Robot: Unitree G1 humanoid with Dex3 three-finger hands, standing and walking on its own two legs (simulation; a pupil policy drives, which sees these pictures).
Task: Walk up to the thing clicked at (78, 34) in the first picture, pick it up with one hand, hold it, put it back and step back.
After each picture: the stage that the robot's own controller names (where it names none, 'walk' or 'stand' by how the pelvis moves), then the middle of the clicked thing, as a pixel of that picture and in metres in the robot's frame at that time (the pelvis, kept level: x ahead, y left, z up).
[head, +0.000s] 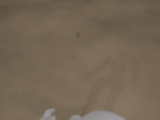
stand; (78, 35) +2.03 +0.44 -0.72
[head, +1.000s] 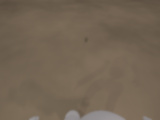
walk; (86, 39) +1.91 +0.18 -0.69
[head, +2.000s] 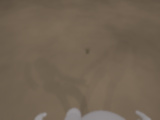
walk; (87, 50) +1.31 +0.09 -0.70
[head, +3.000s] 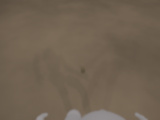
walk; (83, 70) +0.83 +0.12 -0.71
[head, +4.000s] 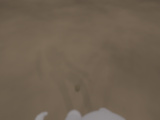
walk; (77, 88) +0.52 +0.16 -0.71
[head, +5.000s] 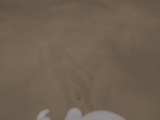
stand; (78, 96) +0.36 +0.14 -0.70
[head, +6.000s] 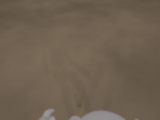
stand; (79, 104) +0.32 +0.15 -0.72
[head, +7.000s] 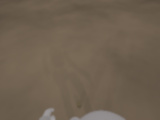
stand; (79, 104) +0.33 +0.15 -0.73
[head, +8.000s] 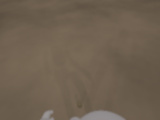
stand; (79, 104) +0.32 +0.14 -0.73
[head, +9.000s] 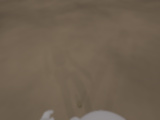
stand; (79, 104) +0.32 +0.14 -0.73
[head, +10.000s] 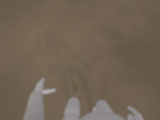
go down; (75, 88) +0.36 +0.15 -0.63
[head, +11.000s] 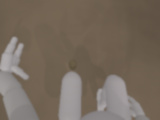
go down; (72, 65) +0.42 +0.17 -0.30
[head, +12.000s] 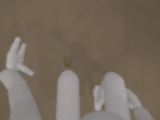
close in; (67, 62) +0.42 +0.18 -0.29
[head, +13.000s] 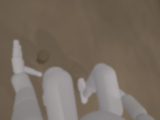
close in; (42, 57) +0.42 +0.21 -0.22
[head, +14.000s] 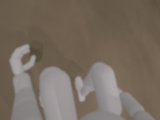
close; (36, 52) +0.44 +0.22 -0.21
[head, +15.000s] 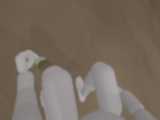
lift; (42, 63) +0.37 +0.19 -0.21
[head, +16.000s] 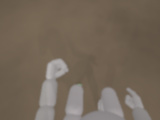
lift; (79, 87) +0.29 +0.12 -0.52
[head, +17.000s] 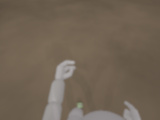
close; (79, 106) +0.26 +0.12 -0.70
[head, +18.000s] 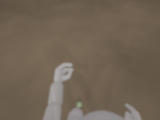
hold; (79, 105) +0.25 +0.13 -0.70
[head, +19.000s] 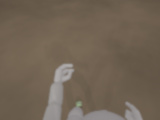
stand; (79, 105) +0.26 +0.13 -0.70
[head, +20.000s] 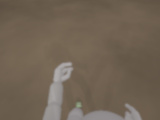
stand; (79, 106) +0.26 +0.13 -0.70
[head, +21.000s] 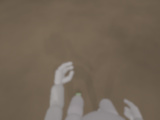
stand; (78, 96) +0.27 +0.13 -0.62
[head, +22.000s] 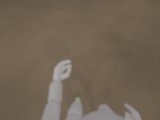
stand; (78, 100) +0.26 +0.13 -0.67
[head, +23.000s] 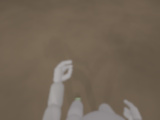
stand; (78, 101) +0.26 +0.13 -0.65
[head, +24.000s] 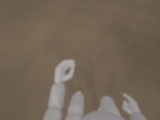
close; (79, 94) +0.27 +0.13 -0.59
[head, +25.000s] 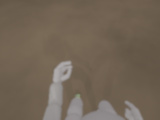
stand; (78, 98) +0.27 +0.13 -0.64
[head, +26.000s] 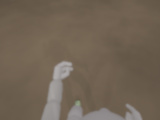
stand; (78, 104) +0.25 +0.13 -0.68
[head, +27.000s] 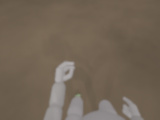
stand; (78, 98) +0.26 +0.13 -0.63
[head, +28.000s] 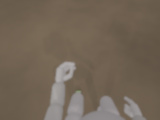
stand; (78, 94) +0.28 +0.13 -0.60
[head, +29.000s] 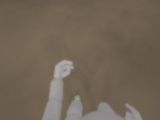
stand; (77, 99) +0.26 +0.13 -0.66
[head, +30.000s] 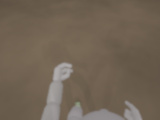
stand; (78, 106) +0.25 +0.13 -0.68
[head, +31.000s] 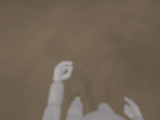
stand; (77, 100) +0.26 +0.13 -0.65
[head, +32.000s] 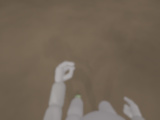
close; (78, 99) +0.27 +0.13 -0.63
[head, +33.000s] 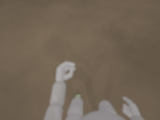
close; (78, 98) +0.26 +0.13 -0.63
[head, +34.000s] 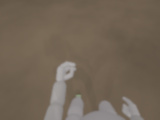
stand; (78, 98) +0.26 +0.13 -0.64
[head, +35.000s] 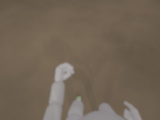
hold; (78, 100) +0.26 +0.13 -0.66
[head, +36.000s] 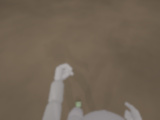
hold; (78, 105) +0.24 +0.13 -0.70
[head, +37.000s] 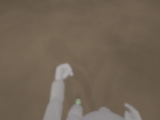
crouch; (78, 102) +0.25 +0.13 -0.69
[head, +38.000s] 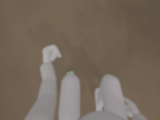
lower; (70, 76) +0.34 +0.15 -0.36
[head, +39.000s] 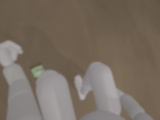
lower; (39, 72) +0.32 +0.18 -0.26
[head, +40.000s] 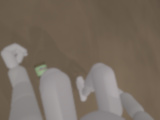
lower; (42, 71) +0.32 +0.18 -0.25
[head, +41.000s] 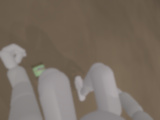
lower; (40, 72) +0.32 +0.18 -0.25
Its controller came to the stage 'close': yes
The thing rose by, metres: 0.01
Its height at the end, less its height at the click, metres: -0.02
